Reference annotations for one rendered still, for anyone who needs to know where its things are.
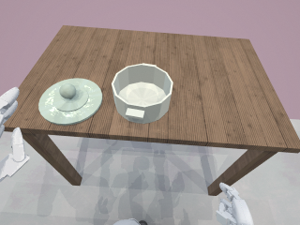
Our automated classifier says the lid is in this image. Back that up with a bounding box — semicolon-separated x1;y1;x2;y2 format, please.
38;78;103;126

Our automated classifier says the robot right hand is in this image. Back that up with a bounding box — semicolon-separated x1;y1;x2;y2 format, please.
216;182;254;225

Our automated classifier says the knob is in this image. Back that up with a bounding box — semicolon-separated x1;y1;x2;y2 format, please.
59;83;77;99

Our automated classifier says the robot left hand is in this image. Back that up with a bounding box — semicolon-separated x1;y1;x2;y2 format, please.
0;87;30;182

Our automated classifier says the pot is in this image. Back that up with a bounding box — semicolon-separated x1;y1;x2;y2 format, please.
112;63;173;124

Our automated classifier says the table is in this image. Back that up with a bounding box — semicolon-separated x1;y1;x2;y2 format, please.
4;25;300;196

